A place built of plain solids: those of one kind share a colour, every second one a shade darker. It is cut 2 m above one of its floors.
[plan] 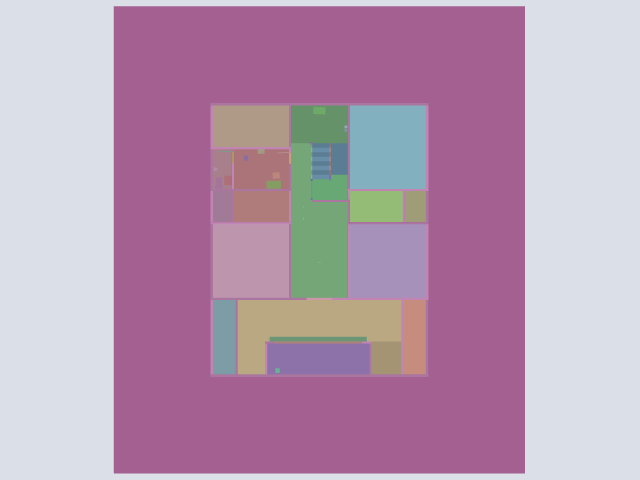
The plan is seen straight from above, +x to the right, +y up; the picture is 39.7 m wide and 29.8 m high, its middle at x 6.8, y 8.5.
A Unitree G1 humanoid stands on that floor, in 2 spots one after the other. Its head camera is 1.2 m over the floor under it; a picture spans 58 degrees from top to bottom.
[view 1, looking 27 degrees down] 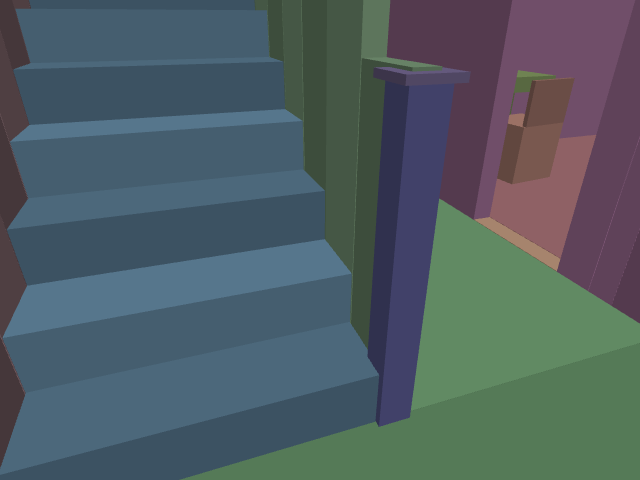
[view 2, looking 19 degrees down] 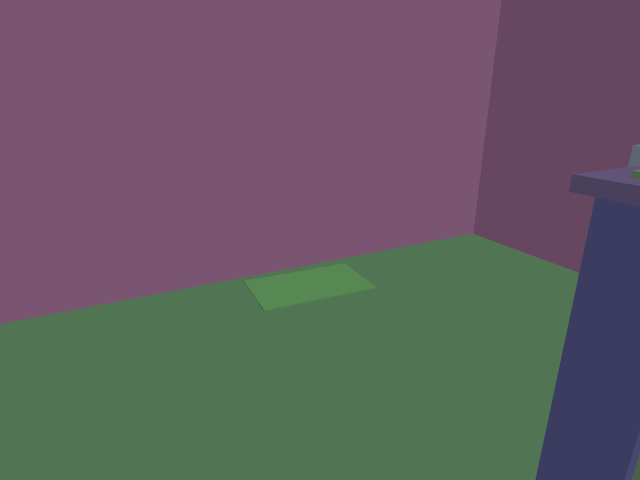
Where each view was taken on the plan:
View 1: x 6.84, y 15.41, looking -109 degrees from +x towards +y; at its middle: stair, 1.73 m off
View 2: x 5.66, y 14.21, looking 63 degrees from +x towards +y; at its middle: wall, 3.13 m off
